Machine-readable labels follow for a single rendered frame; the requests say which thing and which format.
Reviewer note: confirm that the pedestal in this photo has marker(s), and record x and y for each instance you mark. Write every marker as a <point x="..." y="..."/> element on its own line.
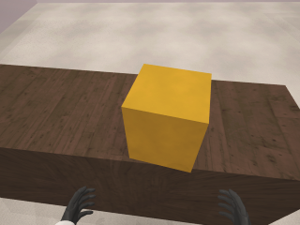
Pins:
<point x="63" y="129"/>

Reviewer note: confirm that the left robot hand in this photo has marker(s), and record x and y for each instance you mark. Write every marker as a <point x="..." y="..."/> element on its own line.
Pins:
<point x="75" y="206"/>

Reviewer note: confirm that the carton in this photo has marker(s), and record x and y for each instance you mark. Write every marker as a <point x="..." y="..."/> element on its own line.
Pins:
<point x="166" y="114"/>

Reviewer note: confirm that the right robot hand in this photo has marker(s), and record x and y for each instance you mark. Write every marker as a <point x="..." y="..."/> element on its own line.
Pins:
<point x="239" y="214"/>

